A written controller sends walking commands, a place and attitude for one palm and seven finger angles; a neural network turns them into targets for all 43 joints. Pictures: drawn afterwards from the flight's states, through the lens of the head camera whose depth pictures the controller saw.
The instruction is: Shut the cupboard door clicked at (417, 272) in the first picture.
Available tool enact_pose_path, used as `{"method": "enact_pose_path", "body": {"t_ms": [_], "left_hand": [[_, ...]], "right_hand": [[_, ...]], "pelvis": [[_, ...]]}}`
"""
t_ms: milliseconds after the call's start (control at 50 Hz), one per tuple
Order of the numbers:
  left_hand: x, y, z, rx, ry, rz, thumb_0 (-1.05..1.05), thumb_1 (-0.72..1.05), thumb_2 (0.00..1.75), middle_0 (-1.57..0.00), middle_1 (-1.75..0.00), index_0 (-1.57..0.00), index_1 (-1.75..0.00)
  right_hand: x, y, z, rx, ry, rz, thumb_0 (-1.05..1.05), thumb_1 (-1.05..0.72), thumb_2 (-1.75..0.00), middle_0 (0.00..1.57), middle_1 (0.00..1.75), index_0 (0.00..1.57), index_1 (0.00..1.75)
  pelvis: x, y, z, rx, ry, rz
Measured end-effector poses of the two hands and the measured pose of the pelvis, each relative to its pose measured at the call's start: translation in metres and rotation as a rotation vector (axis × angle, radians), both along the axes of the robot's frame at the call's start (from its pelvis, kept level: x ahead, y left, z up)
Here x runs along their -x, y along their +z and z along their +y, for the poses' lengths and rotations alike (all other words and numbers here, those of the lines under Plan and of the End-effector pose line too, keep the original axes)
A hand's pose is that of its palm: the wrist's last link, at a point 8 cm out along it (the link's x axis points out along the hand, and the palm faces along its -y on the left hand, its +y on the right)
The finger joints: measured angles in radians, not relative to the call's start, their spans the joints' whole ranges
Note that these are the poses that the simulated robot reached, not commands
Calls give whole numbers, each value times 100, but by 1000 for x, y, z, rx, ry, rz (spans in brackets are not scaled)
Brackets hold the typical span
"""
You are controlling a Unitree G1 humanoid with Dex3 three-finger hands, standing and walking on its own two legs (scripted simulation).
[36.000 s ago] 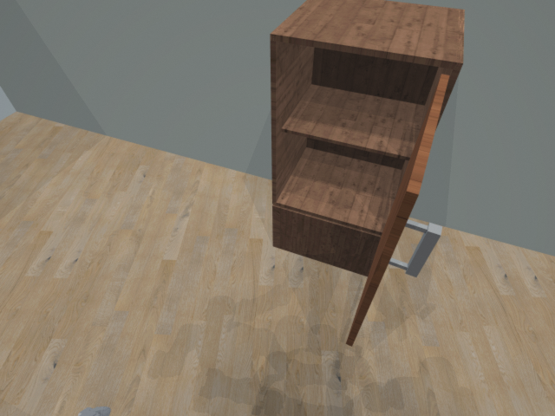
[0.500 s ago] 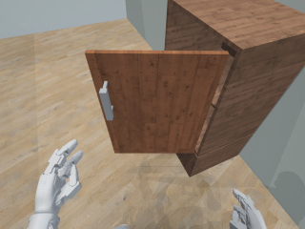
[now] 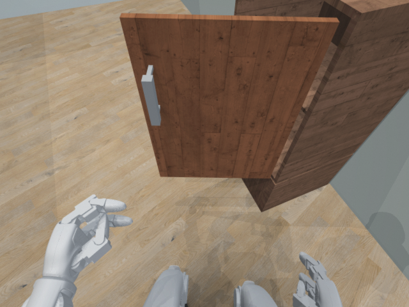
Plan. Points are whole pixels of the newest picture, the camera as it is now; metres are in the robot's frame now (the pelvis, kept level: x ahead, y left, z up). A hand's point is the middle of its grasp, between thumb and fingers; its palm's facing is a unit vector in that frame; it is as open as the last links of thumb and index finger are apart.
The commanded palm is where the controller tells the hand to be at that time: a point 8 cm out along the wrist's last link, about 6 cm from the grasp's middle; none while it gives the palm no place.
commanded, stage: raise the hand and make a fist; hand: left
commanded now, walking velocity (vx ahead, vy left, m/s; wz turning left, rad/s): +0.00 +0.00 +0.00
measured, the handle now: (153, 96) +0.56 +0.17 +0.07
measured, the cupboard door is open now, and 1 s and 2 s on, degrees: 67 67 67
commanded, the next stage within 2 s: bring the fist close to the handle in 1.16 s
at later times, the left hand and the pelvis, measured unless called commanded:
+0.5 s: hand (91, 237) +0.22 +0.21 +0.06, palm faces +0.05 -1.00 -0.02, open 3.1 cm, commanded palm +0.20 +0.26 +0.06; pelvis +0.01 +0.02 +0.01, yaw +1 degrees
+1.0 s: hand (104, 224) +0.24 +0.19 +0.07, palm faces +0.03 -1.00 -0.03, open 3.1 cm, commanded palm +0.22 +0.24 +0.07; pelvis +0.02 +0.00 +0.01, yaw +0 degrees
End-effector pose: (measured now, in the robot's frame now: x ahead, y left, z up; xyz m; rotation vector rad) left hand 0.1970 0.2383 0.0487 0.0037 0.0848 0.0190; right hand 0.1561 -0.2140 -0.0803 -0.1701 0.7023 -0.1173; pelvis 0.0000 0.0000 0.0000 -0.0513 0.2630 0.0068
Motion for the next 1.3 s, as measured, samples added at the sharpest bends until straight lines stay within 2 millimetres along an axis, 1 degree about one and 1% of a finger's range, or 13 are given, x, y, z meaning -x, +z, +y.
{"method": "enact_pose_path", "body": {"t_ms": [60,140,260,380,440,500,560,640,820,920,1080,1300], "left_hand": [[1,4,9,-12,35,-16,1,90,90,-77,-93,-77,-93],[3,6,15,-17,41,-52,1,90,90,-84,-101,-85,-101],[3,4,16,-7,16,-53,1,90,90,-95,-113,-96,-113],[1,12,20,-11,29,-70,1,90,90,-107,-125,-107,-125],[0,15,22,-15,33,-72,1,90,90,-112,-131,-112,-131],[-2,15,21,-16,27,-62,1,90,90,-118,-137,-118,-137],[-4,15,21,-19,21,-53,1,90,90,-122,-142,-122,-142],[-8,18,21,-24,20,-55,1,90,90,-126,-146,-126,-146],[-19,20,16,-30,10,-52,1,90,90,-129,-150,-129,-150],[-22,22,9,-29,8,-55,1,90,90,-129,-150,-129,-150],[-23,20,1,-27,11,-62,1,90,90,-130,-150,-130,-150],[-21,21,-2,-25,17,-73,1,90,90,-130,-150,-130,-150]], "right_hand": [[8,2,-2,22,-14,28,1,-90,-90,20,30,21,30],[6,5,-6,64,-2,35,1,-90,-90,20,30,21,30],[-18,17,-4,100,24,-11,1,-90,-90,20,30,21,30],[-44,32,11,87,63,-78,1,-90,-90,20,30,21,30],[-53,37,19,72,86,-95,1,-90,-90,20,30,21,30],[-56,38,25,58,104,-100,1,-90,-90,20,30,21,30],[-56,38,27,49,112,-90,1,-90,-90,20,30,21,30],[-50,34,23,45,106,-65,1,-90,-90,20,30,21,30],[-31,24,-1,57,56,1,1,-90,-90,20,30,21,30],[-26,23,-13,62,28,14,1,-90,-90,20,30,21,30],[-29,21,-22,59,16,3,1,-90,-90,20,30,21,30],[-40,22,-17,44,30,-20,1,-90,-90,20,30,21,30]], "pelvis": [[-3,3,7,1,-4,4],[-6,2,14,6,0,10],[-7,1,22,15,5,10],[-10,5,24,20,10,4],[-11,7,24,23,13,0],[-12,8,23,24,16,-3],[-14,9,22,23,17,-5],[-15,11,19,22,18,-6],[-18,12,11,11,13,-4],[-20,13,7,3,8,-2],[-21,11,1,-7,3,1],[-22,10,-1,-8,5,-1]]}}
